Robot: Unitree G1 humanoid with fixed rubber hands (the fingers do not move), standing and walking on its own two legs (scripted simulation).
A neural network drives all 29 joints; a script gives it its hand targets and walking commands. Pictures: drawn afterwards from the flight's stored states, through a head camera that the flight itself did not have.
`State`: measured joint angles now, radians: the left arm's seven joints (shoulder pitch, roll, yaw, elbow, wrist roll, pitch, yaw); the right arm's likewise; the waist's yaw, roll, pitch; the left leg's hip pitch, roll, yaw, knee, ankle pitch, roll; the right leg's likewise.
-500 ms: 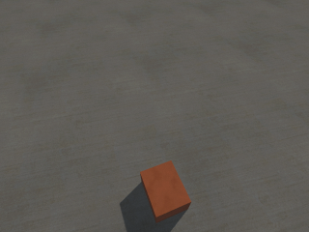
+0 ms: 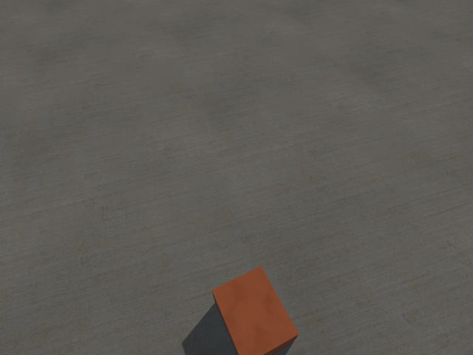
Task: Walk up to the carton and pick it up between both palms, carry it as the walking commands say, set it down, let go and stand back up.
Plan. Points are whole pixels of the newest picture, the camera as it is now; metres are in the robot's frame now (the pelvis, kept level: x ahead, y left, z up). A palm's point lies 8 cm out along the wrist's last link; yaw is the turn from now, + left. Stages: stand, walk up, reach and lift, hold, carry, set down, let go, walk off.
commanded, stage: walk up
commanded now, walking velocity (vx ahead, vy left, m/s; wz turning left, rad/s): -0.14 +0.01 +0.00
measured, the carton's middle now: (252, 316) +0.37 -0.02 -0.69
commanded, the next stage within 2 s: none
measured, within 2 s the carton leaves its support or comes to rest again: neither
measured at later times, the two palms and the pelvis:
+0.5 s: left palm out of the picture -0.06 +0.31 -0.14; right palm out of the picture -0.06 -0.16 -0.12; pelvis -0.06 +0.06 +0.02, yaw +0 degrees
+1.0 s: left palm out of the picture -0.09 +0.23 -0.13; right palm out of the picture -0.11 -0.19 -0.14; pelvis -0.08 +0.03 +0.01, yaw -1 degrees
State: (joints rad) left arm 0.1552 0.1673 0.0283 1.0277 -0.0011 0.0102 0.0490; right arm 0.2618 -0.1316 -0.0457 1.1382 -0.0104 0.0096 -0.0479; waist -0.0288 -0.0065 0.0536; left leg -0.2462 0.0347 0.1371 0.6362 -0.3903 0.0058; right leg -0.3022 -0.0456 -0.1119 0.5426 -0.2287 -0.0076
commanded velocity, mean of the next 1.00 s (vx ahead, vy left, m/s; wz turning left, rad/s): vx -0.05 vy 0.00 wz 0.00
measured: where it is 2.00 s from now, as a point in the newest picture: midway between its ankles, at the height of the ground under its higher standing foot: outside the picture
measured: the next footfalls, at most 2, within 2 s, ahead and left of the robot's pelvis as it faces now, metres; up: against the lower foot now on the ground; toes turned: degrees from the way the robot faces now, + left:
left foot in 0.30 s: -0.03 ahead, +0.16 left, +0.00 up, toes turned +5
right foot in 0.64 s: -0.06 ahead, -0.08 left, +0.00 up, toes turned -5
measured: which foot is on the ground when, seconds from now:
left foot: up 0.00-0.28, down 0.30-1.00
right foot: down 0.00-0.30, up 0.32-0.62, down 0.64-1.00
